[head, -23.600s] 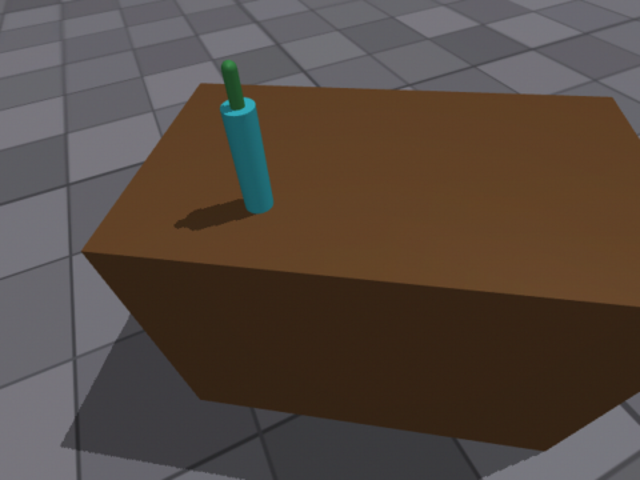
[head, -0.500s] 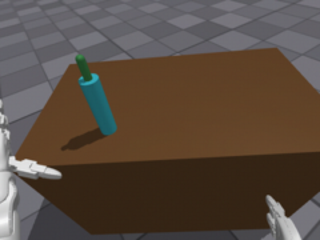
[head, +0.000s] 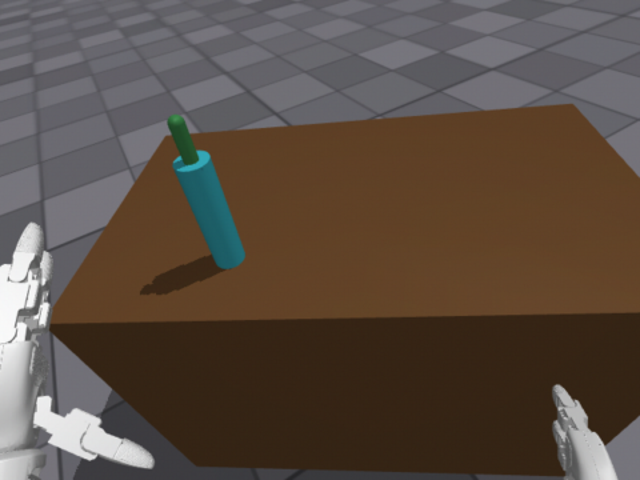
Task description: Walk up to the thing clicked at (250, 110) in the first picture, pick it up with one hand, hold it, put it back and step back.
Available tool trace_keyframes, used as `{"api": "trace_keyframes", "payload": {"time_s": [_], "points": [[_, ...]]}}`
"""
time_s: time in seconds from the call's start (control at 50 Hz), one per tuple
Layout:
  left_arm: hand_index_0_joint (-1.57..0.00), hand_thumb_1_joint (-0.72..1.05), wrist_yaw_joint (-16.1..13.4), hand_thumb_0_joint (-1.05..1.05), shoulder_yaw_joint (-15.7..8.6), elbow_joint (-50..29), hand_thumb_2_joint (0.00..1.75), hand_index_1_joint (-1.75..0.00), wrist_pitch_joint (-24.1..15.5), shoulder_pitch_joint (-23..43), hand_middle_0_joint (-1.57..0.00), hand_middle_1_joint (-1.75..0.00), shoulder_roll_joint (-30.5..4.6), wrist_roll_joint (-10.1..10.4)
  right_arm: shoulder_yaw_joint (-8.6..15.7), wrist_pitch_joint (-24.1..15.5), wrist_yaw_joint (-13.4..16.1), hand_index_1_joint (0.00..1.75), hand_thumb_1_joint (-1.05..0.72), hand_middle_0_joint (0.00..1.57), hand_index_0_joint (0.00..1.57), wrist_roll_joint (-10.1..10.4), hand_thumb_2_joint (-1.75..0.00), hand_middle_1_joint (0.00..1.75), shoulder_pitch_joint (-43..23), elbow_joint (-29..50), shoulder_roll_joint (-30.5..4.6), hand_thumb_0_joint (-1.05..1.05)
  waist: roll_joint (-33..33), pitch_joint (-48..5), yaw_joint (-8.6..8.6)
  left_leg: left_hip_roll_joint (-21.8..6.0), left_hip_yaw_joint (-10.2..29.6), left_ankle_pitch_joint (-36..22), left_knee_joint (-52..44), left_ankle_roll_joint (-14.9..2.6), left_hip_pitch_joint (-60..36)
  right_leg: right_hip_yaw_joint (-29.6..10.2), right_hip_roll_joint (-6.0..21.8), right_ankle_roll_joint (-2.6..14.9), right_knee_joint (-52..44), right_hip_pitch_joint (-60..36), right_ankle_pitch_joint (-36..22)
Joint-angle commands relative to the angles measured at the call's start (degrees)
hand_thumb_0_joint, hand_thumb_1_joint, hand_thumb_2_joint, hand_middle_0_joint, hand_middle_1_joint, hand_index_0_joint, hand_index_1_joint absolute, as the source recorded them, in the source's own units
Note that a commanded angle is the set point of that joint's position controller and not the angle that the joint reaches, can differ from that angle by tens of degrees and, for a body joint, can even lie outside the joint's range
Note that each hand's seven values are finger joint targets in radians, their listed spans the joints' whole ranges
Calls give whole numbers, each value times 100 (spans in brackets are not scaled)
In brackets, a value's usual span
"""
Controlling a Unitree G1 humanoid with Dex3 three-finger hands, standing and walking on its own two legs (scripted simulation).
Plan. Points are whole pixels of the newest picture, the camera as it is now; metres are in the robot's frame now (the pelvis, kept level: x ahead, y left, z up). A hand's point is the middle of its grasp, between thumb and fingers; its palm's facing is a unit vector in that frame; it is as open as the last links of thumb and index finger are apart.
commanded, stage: sink last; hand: left
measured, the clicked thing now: (206, 197) +0.49 +0.21 +0.13
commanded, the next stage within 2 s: home in 0.06 s
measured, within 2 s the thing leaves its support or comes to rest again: neither
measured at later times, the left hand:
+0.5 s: hand (131, 427) +0.18 +0.25 +0.05, palm faces +0.29 -0.90 -0.32, open 17.3 cm
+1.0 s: hand (217, 456) +0.19 +0.20 -0.09, palm faces +0.08 -0.96 -0.25, open 17.6 cm
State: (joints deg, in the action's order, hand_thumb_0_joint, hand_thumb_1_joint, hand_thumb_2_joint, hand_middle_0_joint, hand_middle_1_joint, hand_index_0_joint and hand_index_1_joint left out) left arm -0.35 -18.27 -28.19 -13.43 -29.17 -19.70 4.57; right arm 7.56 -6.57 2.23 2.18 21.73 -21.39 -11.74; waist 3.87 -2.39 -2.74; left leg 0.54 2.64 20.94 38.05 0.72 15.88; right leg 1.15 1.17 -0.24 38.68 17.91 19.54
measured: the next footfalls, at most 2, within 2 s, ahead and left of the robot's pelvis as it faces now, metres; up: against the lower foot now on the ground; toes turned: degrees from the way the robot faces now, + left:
none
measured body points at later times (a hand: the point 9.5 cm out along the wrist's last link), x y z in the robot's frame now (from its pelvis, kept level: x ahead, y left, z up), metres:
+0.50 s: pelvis +0.00 +0.01 +0.01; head +0.01 +0.00 +0.46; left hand +0.16 +0.30 +0.07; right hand +0.18 -0.20 -0.07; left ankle +0.00 +0.13 -0.72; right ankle +0.01 -0.12 -0.72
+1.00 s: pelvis +0.02 +0.02 +0.00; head +0.04 +0.02 +0.45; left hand +0.18 +0.25 -0.07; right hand +0.15 -0.23 -0.10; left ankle +0.00 +0.13 -0.72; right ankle +0.01 -0.12 -0.72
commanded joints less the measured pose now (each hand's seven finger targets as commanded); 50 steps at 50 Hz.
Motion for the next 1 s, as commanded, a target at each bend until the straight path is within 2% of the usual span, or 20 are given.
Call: {"api": "trace_keyframes", "payload": {"time_s": [0.0, 0.06, 0.16, 0.2, 0.24, 0.3, 0.32, 0.34, 0.36, 0.4, 0.5, 0.56, 0.6, 0.68, 0.7, 0.72, 0.74, 0.76, 0.88, 0.98], "points": [[-5, -57, 5, 0, -720, -358, 5, -6, -467, 419, -6, -6, -868, 63, 42, -308, -44, 5, 52, 6, 5, 62, -6, 5, -141, 933, -359, 0, -822, 497, -123, 140, -428, -393, -772, -206, 385, 106, 52, -75, -1093, 22, -194], [-5, -60, 20, 0, -832, -149, 6, -7, -619, 394, -6, -5, -910, 68, -81, -336, -52, 5, 50, 6, 5, 46, -7, 5, -448, 997, -330, 0, -661, 284, -233, 167, -474, -517, -785, -207, 349, 16, 99, -77, -1092, -144, -315], [-6, -53, -120, 0, -1386, -60, 9, -7, -783, 566, -6, -7, -1453, 59, 341, -353, 46, 13, 40, 12, 12, -20, -15, 13, -762, 1011, -834, 0, -276, -269, -263, 170, -456, -548, -858, -179, 232, -61, 120, -17, -1078, -455, -324], [-5, -53, -156, 0, -1171, -80, 7, -6, -796, 603, -5, -6, -1279, 20, 94, -383, 38, 17, 24, 12, 12, -34, -31, 17, -664, 747, -585, 0, -67, -265, -230, 136, -409, -511, -924, -162, 219, 9, 68, 13, -1011, -421, -336], [-5, -53, -168, 0, -759, 352, 7, -6, -750, 428, -5, -6, -893, -3, -361, -425, 17, 18, 8, 13, 13, -6, -47, 18, -818, 536, -148, 0, -94, -51, -180, 109, -386, -487, -953, -177, 283, 53, 46, 9, -995, -344, -346], [-6, -51, -170, 0, -354, 867, 8, -6, -683, 645, -5, -7, -562, -39, -713, -439, 32, 18, -16, 13, 13, -9, -49, 18, -1068, 263, 126, 0, -211, 68, -70, 86, -354, -447, -993, -190, 284, 99, 13, -13, -1035, -195, -361], [-6, -52, -157, 0, -191, 1177, 8, -6, -649, 603, -5, -7, -432, -58, -493, -438, 76, 18, -19, 13, 13, -13, -49, 18, -1044, 238, -132, 0, -408, 161, 47, 72, -357, -495, -1011, -196, 222, 120, -4, -25, -1055, -116, -410], [-6, -51, -141, 0, -176, 1204, 9, -6, -653, 610, -5, -7, -475, -63, -528, -427, 77, 19, -25, 13, 13, -24, -52, 19, -921, 135, -118, 0, -433, 119, 26, 78, -358, -497, -995, -202, 216, 120, -8, -22, -1060, -117, -409], [-6, -50, -133, 0, -186, 1311, 9, -7, -624, 596, -6, -7, -494, -75, -265, -431, 97, 20, -31, 14, 14, -38, -56, 20, -726, 109, -395, 0, -403, 11, 123, 55, -337, -602, -1015, -182, 132, 148, -44, -18, -1019, -115, -551], [-6, -49, -90, 0, 83, 1644, 10, -7, -516, 273, -6, -7, -325, -103, 264, -438, 140, 20, -31, 14, 14, -44, -56, 20, -396, 25, -1029, 0, -439, -37, 303, 4, -305, -829, -1060, -153, -17, 233, -115, 0, -935, -107, -834], [-5, -53, -75, 0, 486, 1828, 7, -6, -274, 531, -5, -6, -187, -186, 11, -455, 86, 23, -48, 16, 16, -59, -66, 23, -610, -173, -728, 0, -321, -80, 201, -22, -237, -1340, -1016, -88, -92, 270, -115, 31, -876, -100, -1147], [-5, -55, -109, 0, 858, 2375, 5, -5, -136, 760, -5, -5, 20, -250, -377, -464, 63, 24, -54, 16, 16, -52, -69, 24, -1291, -25, -388, 0, -388, 29, 153, -32, -207, -1124, -1033, -96, 157, 240, -90, 52, -922, -97, -907], [-5, -57, -121, 0, 1190, 2733, 5, -5, -98, 931, -5, -5, 240, -292, -646, -456, 56, 27, -70, 18, 18, -55, -79, 27, -1572, 42, -145, 0, -309, -8, 127, -30, -209, -1030, -1005, -85, 291, 211, -66, 63, -869, -100, -829], [-5, -55, -149, 0, 1333, 3630, 6, -5, 23, 760, -5, -5, 277, -340, -566, -373, 115, 30, -89, 20, 20, -130, -90, 30, -1183, -141, -290, 0, -93, -586, 159, -12, -284, -1692, -720, -42, 155, 164, -39, 86, -692, -266, -1445], [-5, -57, -357, 0, 514, 3530, 5, -5, 40, 569, -5, -5, -255, -364, -299, -327, 155, 30, -87, 20, 20, -176, -89, 30, -840, -801, -987, 0, 8, -647, 137, 5, -251, -1719, -592, 2, 60, 159, -101, 97, -634, -346, -1489], [-4, -60, -324, 0, 1103, 3751, 3, -4, 100, 551, -4, -4, 140, -410, -363, -317, 145, 30, -88, 20, 20, -178, -89, 30, -891, -752, -912, 0, 91, -579, 210, -29, -238, -1782, -615, 47, 41, 170, -137, 133, -595, -236, -1482], [-5, -57, -335, 0, 1205, 3829, 4, -5, 132, 569, -5, -5, 218, -415, -404, -304, 139, 30, -87, 20, 20, -182, -89, 30, -952, -678, -823, 0, 60, -669, 191, -16, -248, -1810, -563, 34, 69, 175, -125, 132, -601, -319, -1527], [-4, -59, -371, 0, 1181, 3730, 3, -5, 158, 999, -4, -5, 125, -411, -472, -303, 156, 30, -90, 20, 20, -194, -90, 30, -996, -716, -736, 0, 118, -742, 243, -27, -266, -1821, -534, 38, 64, 142, -130, 128, -573, -273, -1546], [-4, -61, -512, 0, 1476, 4106, 2, -4, 361, 1704, -4, -4, 264, -436, -500, -232, 236, 30, -90, 20, 20, -173, -90, 30, -1086, -803, -738, 0, -46, -818, 385, -82, -279, -1893, -379, 25, 202, 154, -163, 129, -445, -141, -1674], [-4, -61, -591, 0, 1654, 4303, 1, -4, 567, 1448, -4, -4, 465, -417, -498, -276, 249, 30, -90, 20, 20, -147, -90, 30, -1231, -754, -770, 0, -486, -556, 289, -84, -245, -1440, -463, -22, 323, 190, -179, 90, -522, -116, -1307]]}}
